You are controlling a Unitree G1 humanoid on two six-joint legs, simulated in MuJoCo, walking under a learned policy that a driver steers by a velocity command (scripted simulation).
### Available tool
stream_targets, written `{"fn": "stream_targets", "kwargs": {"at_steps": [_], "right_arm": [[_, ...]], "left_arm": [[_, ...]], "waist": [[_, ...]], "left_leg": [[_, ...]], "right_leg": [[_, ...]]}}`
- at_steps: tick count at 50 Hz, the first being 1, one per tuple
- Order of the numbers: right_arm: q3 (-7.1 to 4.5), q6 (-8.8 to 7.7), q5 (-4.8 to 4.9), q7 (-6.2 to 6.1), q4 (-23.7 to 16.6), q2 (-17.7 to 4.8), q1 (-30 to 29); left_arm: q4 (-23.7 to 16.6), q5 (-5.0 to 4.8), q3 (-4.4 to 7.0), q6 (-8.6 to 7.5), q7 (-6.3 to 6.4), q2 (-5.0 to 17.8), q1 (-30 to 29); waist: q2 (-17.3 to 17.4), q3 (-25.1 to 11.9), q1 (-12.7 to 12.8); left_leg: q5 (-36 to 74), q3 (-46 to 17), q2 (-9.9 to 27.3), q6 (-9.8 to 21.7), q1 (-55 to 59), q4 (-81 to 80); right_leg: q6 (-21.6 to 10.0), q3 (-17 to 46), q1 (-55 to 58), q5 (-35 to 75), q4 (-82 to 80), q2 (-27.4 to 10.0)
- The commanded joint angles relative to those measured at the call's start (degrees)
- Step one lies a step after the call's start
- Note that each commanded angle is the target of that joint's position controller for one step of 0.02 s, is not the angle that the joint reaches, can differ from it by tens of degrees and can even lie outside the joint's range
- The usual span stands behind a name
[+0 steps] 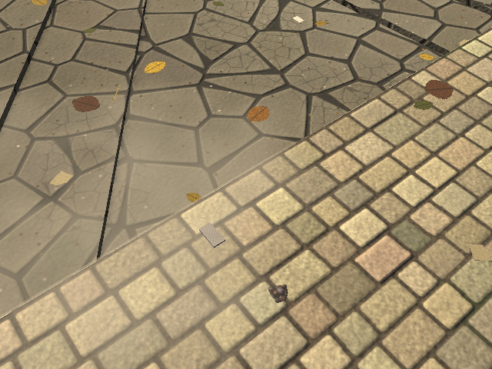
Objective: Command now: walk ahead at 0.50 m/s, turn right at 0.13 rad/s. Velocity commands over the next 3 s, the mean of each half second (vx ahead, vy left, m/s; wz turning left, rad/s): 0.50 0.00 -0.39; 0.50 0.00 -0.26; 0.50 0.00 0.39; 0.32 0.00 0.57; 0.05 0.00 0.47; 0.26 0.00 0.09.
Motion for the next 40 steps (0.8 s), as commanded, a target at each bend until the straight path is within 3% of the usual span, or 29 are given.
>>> {"fn": "stream_targets", "kwargs": {"at_steps": [1,5,8,13,14,16,17,18,19,20,21,22,23,24,25,27,29,34,36,40], "right_arm": [[-1.39,-1.23,-0.29,-0.73,-2.18,-7.49,-0.1],[-1.57,-1.11,-0.52,-2.0,-1.19,-8.2,2.13],[-1.43,-1.05,-0.21,-2.46,-0.97,-8.32,3.0],[-1.85,0.35,0.56,-2.81,0.8,-9.21,7.29],[-2.06,0.78,0.77,-2.88,0.78,-9.71,7.21],[-2.58,1.59,1.13,-3.27,-0.1,-11.38,5.31],[-2.84,2.07,1.23,-3.59,-0.62,-12.22,4.47],[-2.83,2.62,1.32,-3.85,-1.21,-12.45,3.16],[-2.46,2.57,1.02,-4.06,-2.18,-11.93,3.28],[-0.18,1.07,-0.85,-3.03,-4.89,-4.81,7.71],[0.33,-1.62,0.41,-2.05,-5.76,-4.98,5.39],[-0.7,-3.22,2.7,-1.34,-7.43,-8.37,-0.83],[-0.6,-3.97,2.91,-1.33,-7.96,-8.33,-3.15],[-1.04,-3.94,1.55,-1.8,-7.5,-8.52,-3.76],[-1.67,-3.2,0.84,-2.17,-7.36,-9.11,-3.06],[-1.89,-1.53,0.34,-2.37,-7.79,-8.07,-2.01],[-1.68,-0.66,-0.21,-2.64,-8.71,-6.88,-4.01],[-0.52,-1.02,0.13,-1.64,-11.03,-4.44,-13.09],[-0.35,-1.31,0.72,-1.1,-12.09,-4.77,-16.21],[-0.54,-2.03,0.98,-0.08,-13.98,-6.8,-18.69]], "left_arm": [[-1.9,0.03,0.87,1.08,0.27,2.39,2.66],[-3.77,0.28,1.12,1.28,-0.26,2.42,-3.05],[-5.52,0.32,0.71,1.06,-1.09,1.63,-7.96],[-9.66,0.33,-0.17,1.19,-2.7,0.72,-14.94],[-10.53,0.3,-0.13,1.22,-3.1,0.99,-15.42],[-11.62,0.31,0.57,1.3,-3.8,2.63,-13.59],[-11.35,0.35,1.36,1.43,-3.94,4.09,-9.96],[-9.63,0.22,2.77,1.5,-3.89,6.37,-1.99],[-7.4,0.15,4.87,1.74,-3.05,10.78,7.76],[-6.85,-0.27,6.33,1.95,-2.17,17.2,11.95],[-7.71,0.06,5.1,1.47,-2.24,15.09,12.94],[-7.73,0.7,3.96,1.08,-2.16,11.21,11.69],[-8.43,0.6,3.34,0.73,-2.05,8.97,8.01],[-9.6,0.61,2.73,0.62,-2.1,7.16,3.51],[-10.74,1.04,2.15,0.54,-1.97,5.53,0.55],[-11.65,1.04,2.11,0.47,-1.45,5.93,-0.5],[-11.54,0.88,2.52,0.24,-0.6,7.78,1.2],[-9.79,0.68,2.17,0.48,0.38,7.27,6.03],[-8.82,0.63,2.15,0.5,0.3,7.57,7.97],[-7.18,0.57,2.23,1.12,0.53,7.76,10.8]], "waist": [[6.19,-1.87,1.82],[5.34,0.14,0.49],[5.36,1.61,-1.02],[4.29,4.3,-3.37],[4.72,4.35,-3.09],[6.61,2.16,-0.88],[7.89,-0.63,1.38],[7.48,-4.8,5.89],[4.21,-10.22,10.03],[-9.96,-16.23,6.44],[-8.79,-23.17,6.72],[-5.4,-17.33,8.23],[-2.02,-11.59,6.66],[1.68,-7.61,4.03],[1.23,-5.78,1.67],[0.18,-4.58,-0.29],[-0.17,-3.27,-0.15],[-2.29,-1.35,3.99],[-2.59,-0.21,5.49],[-2.78,1.13,5.85]], "left_leg": [[6.08,-13.56,16.41,9.49,5.1,-14.67],[8.76,-6.47,15.53,7.5,7.49,-16.23],[9.38,-0.92,14.45,5.76,8.04,-17.08],[14.5,2.88,17.82,4.88,18.63,-13.59],[17.99,3.44,18.58,4.5,20.48,-11.79],[35.52,5.29,19.13,3.25,22.24,-5.34],[45.79,6.22,18.9,2.48,22.3,0.7],[50.53,7.76,17.22,1.05,19.99,11.21],[41.29,8.17,14.8,-1.25,9.31,26.2],[-0.69,6.71,5.04,-5.21,-16.48,48.65],[-25.14,-6.04,-0.62,-4.78,-26.66,57.7],[-21.33,-9.5,3.05,-3.04,-32.39,59.0],[-16.16,-8.74,5.71,-1.98,-32.27,55.1],[-12.74,-8.41,7.78,-2.11,-28.67,49.87],[-10.71,-8.55,9.31,-2.48,-23.85,45.88],[-9.29,-8.17,9.77,-4.0,-19.77,40.86],[-4.43,-6.95,9.18,-5.85,-20.39,34.72],[15.25,-5.26,6.49,-6.23,-16.84,14.32],[18.24,-5.07,5.67,-5.66,-15.96,10.85],[10.92,-5.91,5.3,-3.03,-20.53,6.47]], "right_leg": [[0.65,2.76,-6.87,5.49,-3.75,-4.0],[1.36,4.23,-11.5,17.76,-14.23,-2.71],[1.18,1.39,-9.43,24.41,-22.5,-1.25],[-0.45,-1.57,-12.58,20.48,-29.37,-0.11],[-1.09,-2.48,-12.51,17.68,-29.93,0.33],[-2.94,-5.78,-7.16,11.49,-30.23,3.04],[-4.07,-7.67,-1.52,8.74,-29.8,5.3],[-5.75,-8.84,8.99,10.22,-32.37,7.94],[-8.5,-2.64,25.87,12.11,-34.29,6.22],[-18.19,26.18,47.64,6.38,-36.97,-8.6],[-22.17,46.79,54.26,1.62,-47.2,-14.74],[-18.46,38.86,51.16,3.29,-48.14,-12.6],[-16.23,30.59,42.89,7.04,-48.15,-10.23],[-14.69,24.63,33.43,11.67,-49.09,-7.94],[-13.95,20.82,26.44,15.88,-50.45,-6.24],[-14.12,18.13,19.86,19.02,-52.59,-4.54],[-14.06,14.75,17.14,22.59,-53.7,-3.63],[-9.95,8.65,15.87,19.74,-53.89,-0.33],[-9.67,9.84,17.27,16.43,-53.95,-1.63],[-9.2,13.61,28.23,20.45,-49.09,-6.27]]}}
